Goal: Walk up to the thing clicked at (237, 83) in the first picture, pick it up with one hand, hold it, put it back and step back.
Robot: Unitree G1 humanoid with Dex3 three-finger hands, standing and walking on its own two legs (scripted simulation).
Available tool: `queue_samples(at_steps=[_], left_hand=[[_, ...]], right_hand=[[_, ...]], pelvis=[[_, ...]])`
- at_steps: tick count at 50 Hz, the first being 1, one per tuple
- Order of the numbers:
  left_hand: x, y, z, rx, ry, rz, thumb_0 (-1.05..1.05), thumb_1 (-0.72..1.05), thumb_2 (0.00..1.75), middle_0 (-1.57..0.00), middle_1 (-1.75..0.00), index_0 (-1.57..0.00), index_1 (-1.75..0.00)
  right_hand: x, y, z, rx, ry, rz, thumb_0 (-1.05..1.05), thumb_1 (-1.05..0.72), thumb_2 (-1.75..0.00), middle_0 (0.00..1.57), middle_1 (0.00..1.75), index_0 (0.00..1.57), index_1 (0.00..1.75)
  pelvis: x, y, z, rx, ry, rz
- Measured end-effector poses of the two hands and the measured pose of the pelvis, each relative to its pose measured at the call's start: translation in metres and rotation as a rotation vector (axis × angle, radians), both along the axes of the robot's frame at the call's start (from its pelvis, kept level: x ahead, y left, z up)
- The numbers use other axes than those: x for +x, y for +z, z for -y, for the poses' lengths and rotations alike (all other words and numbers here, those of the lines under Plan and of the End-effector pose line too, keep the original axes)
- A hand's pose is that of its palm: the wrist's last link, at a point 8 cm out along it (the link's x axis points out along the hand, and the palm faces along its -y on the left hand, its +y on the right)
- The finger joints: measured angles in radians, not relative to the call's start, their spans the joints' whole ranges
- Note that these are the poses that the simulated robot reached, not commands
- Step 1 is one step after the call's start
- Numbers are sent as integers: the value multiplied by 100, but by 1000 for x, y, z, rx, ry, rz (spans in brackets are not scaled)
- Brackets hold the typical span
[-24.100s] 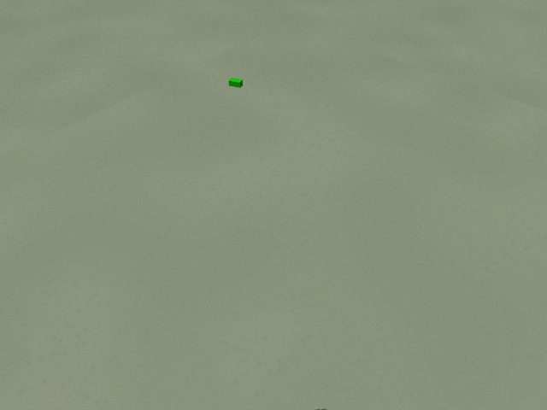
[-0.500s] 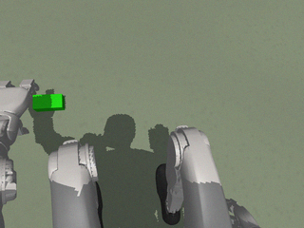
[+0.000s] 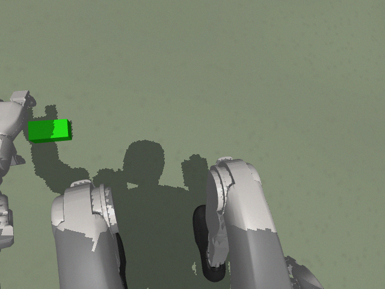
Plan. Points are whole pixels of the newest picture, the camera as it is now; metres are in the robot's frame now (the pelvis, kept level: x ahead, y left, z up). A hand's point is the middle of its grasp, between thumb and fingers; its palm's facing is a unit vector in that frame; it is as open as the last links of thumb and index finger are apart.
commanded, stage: rise first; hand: left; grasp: from above
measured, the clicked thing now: (50, 131) +0.47 +0.28 -0.29
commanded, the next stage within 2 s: approach in 0.92 s
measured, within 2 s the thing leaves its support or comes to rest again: neither
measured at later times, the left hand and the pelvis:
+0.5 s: hand (9, 133) +0.43 +0.32 -0.17, palm faces -0.46 -0.05 -0.89, open 13.3 cm; pelvis +0.00 +0.00 +0.00, yaw +0 degrees
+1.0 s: hand (7, 133) +0.43 +0.32 -0.16, palm faces -0.46 -0.05 -0.89, open 12.8 cm; pelvis +0.00 +0.00 +0.01, yaw +0 degrees
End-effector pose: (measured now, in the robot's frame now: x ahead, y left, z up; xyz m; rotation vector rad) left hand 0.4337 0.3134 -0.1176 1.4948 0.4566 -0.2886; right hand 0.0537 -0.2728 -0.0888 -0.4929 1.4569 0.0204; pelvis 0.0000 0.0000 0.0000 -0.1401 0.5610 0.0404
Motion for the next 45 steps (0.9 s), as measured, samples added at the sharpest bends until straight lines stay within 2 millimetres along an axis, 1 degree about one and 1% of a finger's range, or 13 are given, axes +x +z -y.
queue_samples(at_steps=[16,31,39,45], left_hand=[[9,4,-3,5,-12,10,0,-39,91,-25,-82,-22,-84],[4,10,-2,0,-19,-1,0,-36,89,-28,-78,-25,-80],[5,16,-2,5,-26,9,0,-35,87,-30,-76,-27,-78],[5,17,-3,9,-22,0,0,-33,86,-32,-74,-29,-76]], right_hand=[[-2,4,-1,-11,5,0,0,-91,-91,20,29,20,29],[-4,6,-2,-3,-4,11,0,-91,-90,20,30,20,30],[-3,8,-2,-6,-7,20,0,-91,-90,20,30,20,30],[-2,9,-2,-6,-8,27,0,-91,-90,20,30,20,30]], pelvis=[[-1,0,-1,-9,-1,4],[-4,3,-1,-9,1,8],[-5,5,-1,-7,3,5],[-5,6,-1,-6,4,3]])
